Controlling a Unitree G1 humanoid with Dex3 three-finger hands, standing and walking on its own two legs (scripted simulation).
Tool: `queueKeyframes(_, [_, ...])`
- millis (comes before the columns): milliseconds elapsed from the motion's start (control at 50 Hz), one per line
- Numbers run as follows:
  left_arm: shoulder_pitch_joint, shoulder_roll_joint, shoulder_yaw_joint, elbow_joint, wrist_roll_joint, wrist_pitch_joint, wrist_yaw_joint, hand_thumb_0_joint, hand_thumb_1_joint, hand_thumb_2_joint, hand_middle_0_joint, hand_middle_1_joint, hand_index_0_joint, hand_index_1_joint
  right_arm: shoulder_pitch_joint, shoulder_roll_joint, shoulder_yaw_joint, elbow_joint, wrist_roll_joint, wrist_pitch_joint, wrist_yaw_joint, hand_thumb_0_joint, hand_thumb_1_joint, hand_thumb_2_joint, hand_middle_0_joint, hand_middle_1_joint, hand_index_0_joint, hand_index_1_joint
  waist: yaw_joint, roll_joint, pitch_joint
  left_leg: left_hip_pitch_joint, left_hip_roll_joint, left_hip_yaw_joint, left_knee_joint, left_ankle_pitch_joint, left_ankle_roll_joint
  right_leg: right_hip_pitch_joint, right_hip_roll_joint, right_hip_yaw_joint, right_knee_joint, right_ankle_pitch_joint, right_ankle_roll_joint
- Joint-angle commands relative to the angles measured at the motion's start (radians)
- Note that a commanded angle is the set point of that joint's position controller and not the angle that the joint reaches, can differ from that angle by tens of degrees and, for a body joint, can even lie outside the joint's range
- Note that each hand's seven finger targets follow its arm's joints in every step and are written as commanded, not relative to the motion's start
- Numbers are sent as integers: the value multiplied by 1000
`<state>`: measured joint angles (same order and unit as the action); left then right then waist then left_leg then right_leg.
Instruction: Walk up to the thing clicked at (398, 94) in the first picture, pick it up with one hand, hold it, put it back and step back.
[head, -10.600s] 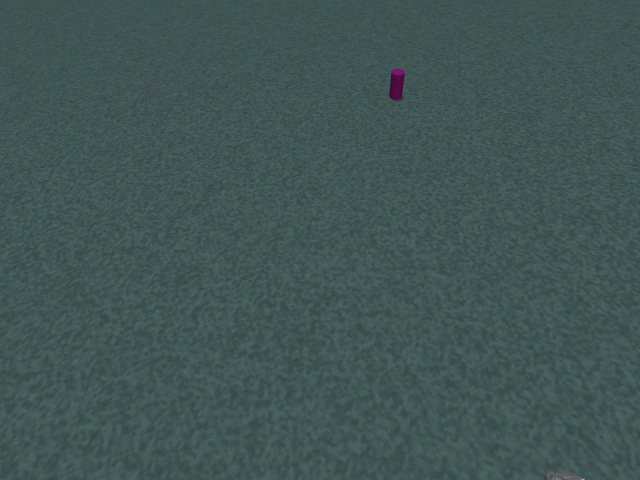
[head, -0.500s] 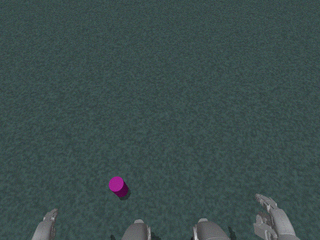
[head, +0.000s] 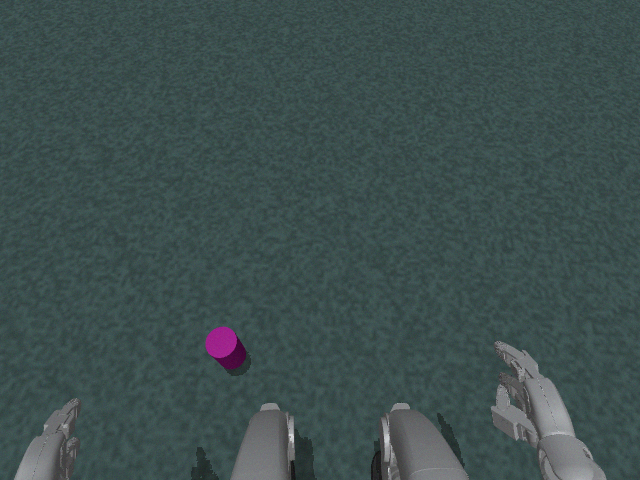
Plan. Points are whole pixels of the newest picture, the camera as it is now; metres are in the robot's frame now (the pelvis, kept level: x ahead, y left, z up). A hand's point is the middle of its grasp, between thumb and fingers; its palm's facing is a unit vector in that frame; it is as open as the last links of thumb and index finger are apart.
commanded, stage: go down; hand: left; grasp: from the side
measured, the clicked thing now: (227, 349) +0.40 +0.25 -0.59
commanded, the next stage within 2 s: approach in 1.92 s
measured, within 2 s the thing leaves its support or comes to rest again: neither
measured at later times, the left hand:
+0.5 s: hand (90, 399) +0.24 +0.38 -0.20, palm faces +0.22 -0.95 -0.23, open 17.2 cm
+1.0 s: hand (88, 379) +0.28 +0.41 -0.25, palm faces +0.24 -0.96 -0.15, open 17.2 cm
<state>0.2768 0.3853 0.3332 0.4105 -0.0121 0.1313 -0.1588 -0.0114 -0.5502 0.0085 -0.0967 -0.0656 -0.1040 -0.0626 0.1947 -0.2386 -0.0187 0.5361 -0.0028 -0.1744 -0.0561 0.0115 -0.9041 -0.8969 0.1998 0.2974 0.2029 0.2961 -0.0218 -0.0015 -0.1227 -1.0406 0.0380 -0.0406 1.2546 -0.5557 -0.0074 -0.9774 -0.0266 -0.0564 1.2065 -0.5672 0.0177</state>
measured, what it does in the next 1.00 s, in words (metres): lowers itself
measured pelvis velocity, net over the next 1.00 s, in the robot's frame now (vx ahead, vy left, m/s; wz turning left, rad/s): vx -0.07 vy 0.00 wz -0.09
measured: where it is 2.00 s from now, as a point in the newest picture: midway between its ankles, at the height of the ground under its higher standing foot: outside the picture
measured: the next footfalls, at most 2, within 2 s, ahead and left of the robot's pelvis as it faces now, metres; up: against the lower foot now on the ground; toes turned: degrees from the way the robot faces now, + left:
none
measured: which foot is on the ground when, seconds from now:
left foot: down 0.00-1.00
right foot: down 0.00-1.00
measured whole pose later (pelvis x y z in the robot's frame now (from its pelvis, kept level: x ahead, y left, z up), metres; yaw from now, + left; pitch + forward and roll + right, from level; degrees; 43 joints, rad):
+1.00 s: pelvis -0.07 +0.00 -0.23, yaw -5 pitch +34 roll -7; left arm -0.38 0.81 0.85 1.01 -0.21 -0.37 -0.65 -0.02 -0.49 0.06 -0.06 -0.07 -0.05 -0.07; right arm 0.08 -0.34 0.07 0.69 -0.03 -0.19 -0.06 0.01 -0.92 -0.91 0.20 0.30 0.20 0.30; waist -0.03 -0.03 -0.12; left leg -1.99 0.04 -0.12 2.08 -0.69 -0.02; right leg -1.90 -0.01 -0.08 2.02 -0.70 0.01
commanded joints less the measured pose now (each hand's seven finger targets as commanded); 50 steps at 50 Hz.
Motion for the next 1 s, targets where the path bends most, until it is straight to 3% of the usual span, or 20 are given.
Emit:
queueKeyframes(0, [-138,272,153,-70,-27,-134,-21,0,-598,0,-91,-41,-92,-40,-15,-172,-67,-102,0,-58,-8,0,-930,-904,199,300,199,300,-6,103,-253,104,-11,-6,-74,251,17,-43,27,12,-21,210,-37])
queueKeyframes(20, [-141,260,159,1,-39,-162,-35,0,-611,0,-90,-48,-91,-48,-13,-173,-64,-97,1,-59,-6,0,-933,-905,199,300,199,300,-18,64,-244,55,-11,-7,-40,230,23,-83,27,13,7,196,-36])
queueKeyframes(60, [-242,308,202,28,-64,-245,-61,0,-611,12,-84,-68,-87,-66,-15,-181,-66,-88,1,-70,-5,0,-939,-907,199,300,199,300,-13,49,-300,-28,-22,7,42,182,33,-131,22,26,55,169,-33])
queueKeyframes(120, [-256,372,255,127,-91,-347,-122,0,-551,82,-61,-112,-63,-111,-10,-201,-61,-62,-1,-77,-5,0,-927,-905,199,300,199,300,16,61,-351,-119,-26,4,107,131,29,-190,15,46,124,111,-36])
queueKeyframes(160, [-348,438,277,46,-96,-402,-169,0,-480,99,-52,-108,-50,-108,-4,-222,-68,-53,-2,-76,-8,0,-918,-904,199,300,199,300,29,158,-469,-61,-17,-15,121,137,18,-245,15,49,179,98,-46])
queueKeyframes(220, [-379,471,314,151,-113,-423,-214,0,-497,97,-55,-112,-51,-113,-1,-243,-63,-24,-3,-67,-9,0,-896,-900,199,300,199,300,39,168,-479,-92,-12,-32,154,132,11,-335,19,33,234,88,-49])
queueKeyframes(260, [-380,518,372,203,-129,-437,-230,0,-518,93,-57,-109,-53,-111,-14,-247,-52,-22,0,-64,-7,0,-889,-898,199,300,199,300,68,171,-509,-128,-12,-39,175,112,12,-364,24,24,268,74,-50])
queueKeyframes(280, [-350,494,377,281,-141,-432,-239,0,-520,90,-62,-114,-57,-116,-12,-248,-49,-23,2,-60,-6,0,-895,-899,199,300,199,300,64,137,-523,-147,-13,-40,195,126,17,-362,25,21,276,88,-49])
queueKeyframes(340, [-413,563,421,243,-154,-452,-272,0,-510,99,-53,-109,-49,-111,-6,-261,-47,-1,3,-50,-5,0,-887,-897,199,300,199,300,81,158,-592,-147,-12,-45,242,192,18,-394,27,9,336,132,-55])
queueKeyframes(380, [-459,607,440,241,-157,-467,-295,0,-496,93,-55,-102,-50,-103,-4,-267,-45,8,-1,-48,-9,0,-893,-899,199,300,199,300,66,149,-608,-172,-14,-36,283,215,23,-413,29,9,352,142,-55])
queueKeyframes(440, [-554,612,456,280,-176,-501,-322,0,-478,91,-52,-101,-50,-100,-10,-266,-37,25,-2,-51,-13,0,-894,-899,199,300,199,300,36,132,-552,-250,-9,-44,310,114,27,-478,33,8,380,76,-52])
queueKeyframes(520, [-629,645,475,385,-192,-543,-363,0,-481,78,-54,-103,-56,-98,-13,-268,-22,42,-7,-53,-16,0,-895,-899,199,300,199,300,17,102,-509,-380,-11,-37,380,26,34,-541,37,11,418,13,-51])
queueKeyframes(580, [-696,692,478,382,-191,-561,-401,0,-468,67,-54,-96,-57,-89,-10,-277,-17,46,-14,-54,-20,0,-894,-899,200,300,200,300,24,149,-527,-408,-10,-27,401,-26,29,-562,35,22,431,-28,-52])
queueKeyframes(640, [-685,728,508,439,-194,-564,-428,0,-454,59,-52,-74,-52,-70,-3,-292,-10,54,-17,-54,-20,0,-897,-900,199,300,200,300,33,153,-557,-401,-6,-33,426,4,25,-584,39,2,476,-5,-54])
queueKeyframes(660, [-713,771,535,396,-198,-573,-434,0,-474,55,-54,-76,-54,-73,-2,-299,-8,57,-17,-53,-19,0,-900,-901,199,300,200,300,45,178,-593,-386,-6,-37,430,8,24,-591,40,-5,496,-1,-56])
queueKeyframes(720, [-725,823,573,376,-204,-576,-445,0,-479,55,-54,-77,-53,-74,-5,-307,2,65,-18,-50,-21,0,-912,-904,199,300,200,300,64,236,-633,-352,1,-56,439,38,17,-626,40,-19,551,21,-59])
queueKeyframes(740, [-695,815,583,417,-209,-572,-447,0,-480,59,-54,-72,-50,-72,-1,-307,4,70,-20,-48,-21,0,-913,-905,199,300,199,300,62,194,-631,-379,-2,-47,460,64,20,-613,41,-19,550,32,-57])
queueKeyframes(800, [-688,827,598,421,-226,-571,-463,0,-502,57,-54,-67,-50,-68,-9,-306,8,76,-23,-46,-23,0,-915,-906,199,300,199,300,68,176,-638,-429,-7,-24,504,96,27,-595,44,-10,556,52,-57])
queueKeyframes(840, [-709,821,594,431,-232,-565,-473,0,-508,59,-54,-68,-49,-70,-8,-311,9,86,-22,-45,-23,0,-918,-907,199,300,199,300,59,182,-593,-449,-3,-32,507,75,26,-634,45,-18,575,39,-59])
queueKeyframes(980, [-801,847,590,416,-237,-573,-511,0,-514,58,-48,-55,-41,-60,-13,-326,10,98,-31,-47,-23,0,-921,-909,199,300,199,300,37,228,-582,-455,7,-46,552,61,22,-718,46,-28,633,36,-60])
